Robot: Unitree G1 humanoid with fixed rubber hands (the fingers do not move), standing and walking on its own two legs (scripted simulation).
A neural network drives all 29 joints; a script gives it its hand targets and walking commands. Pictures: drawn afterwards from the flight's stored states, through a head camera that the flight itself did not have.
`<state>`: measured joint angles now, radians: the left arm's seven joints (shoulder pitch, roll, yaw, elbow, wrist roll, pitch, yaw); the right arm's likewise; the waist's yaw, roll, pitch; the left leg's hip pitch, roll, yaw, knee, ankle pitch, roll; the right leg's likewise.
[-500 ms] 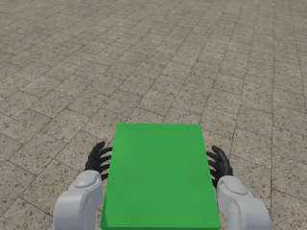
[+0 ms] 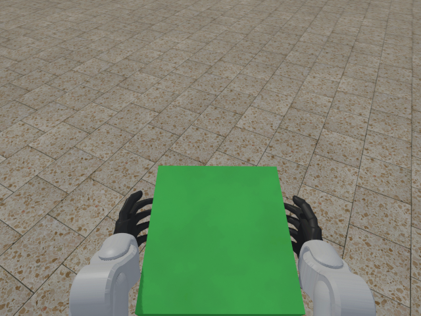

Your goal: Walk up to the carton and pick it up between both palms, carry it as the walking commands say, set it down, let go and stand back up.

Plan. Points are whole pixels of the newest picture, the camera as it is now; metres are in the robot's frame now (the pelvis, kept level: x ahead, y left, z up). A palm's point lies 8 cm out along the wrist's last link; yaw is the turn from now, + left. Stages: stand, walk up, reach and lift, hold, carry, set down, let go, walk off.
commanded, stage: carry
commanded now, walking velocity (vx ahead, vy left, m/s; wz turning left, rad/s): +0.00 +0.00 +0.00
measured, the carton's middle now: (216, 255) +0.25 +0.01 +0.01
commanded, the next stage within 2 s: none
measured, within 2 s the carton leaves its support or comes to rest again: neither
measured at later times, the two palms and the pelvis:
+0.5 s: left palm (151, 160) +0.41 +0.15 +0.08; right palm (292, 167) +0.41 -0.14 +0.09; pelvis +0.16 +0.00 +0.00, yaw -1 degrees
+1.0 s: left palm (164, 121) +0.52 +0.14 +0.10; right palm (289, 124) +0.52 -0.15 +0.10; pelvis +0.28 -0.01 +0.01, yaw +0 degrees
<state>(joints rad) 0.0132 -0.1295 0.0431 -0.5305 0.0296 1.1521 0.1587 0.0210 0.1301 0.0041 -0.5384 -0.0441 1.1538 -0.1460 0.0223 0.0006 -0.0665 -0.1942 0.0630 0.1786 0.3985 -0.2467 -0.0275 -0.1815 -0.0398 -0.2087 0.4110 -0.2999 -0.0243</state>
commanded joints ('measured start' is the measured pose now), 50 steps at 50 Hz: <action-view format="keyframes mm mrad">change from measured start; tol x64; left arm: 1 -379 -845 -668 -139 -299 0 -149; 50 -371 -830 -662 -123 -296 -13 -149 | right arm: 1 -364 855 598 -95 258 -9 113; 50 -350 814 585 -97 263 -28 111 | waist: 1 -14 40 -294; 50 2 30 -303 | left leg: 1 179 131 -42 67 836 -12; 11 329 73 23 172 1208 -9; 15 -508 -94 86 103 -281 -34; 20 554 232 -243 8 1391 146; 29 49 67 -41 141 224 -12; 42 -83 -64 95 -37 211 -62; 47 699 102 -12 148 1686 3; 50 91 62 -31 380 638 22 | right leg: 1 127 -141 59 53 757 43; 10 0 -9 -71 -51 480 54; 15 767 -219 159 105 1710 -37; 21 -421 6 152 368 -277 26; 30 158 -204 177 161 1188 -55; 43 330 -104 84 238 1283 -27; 47 -468 110 -124 47 -179 29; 50 259 -66 94 -197 743 -15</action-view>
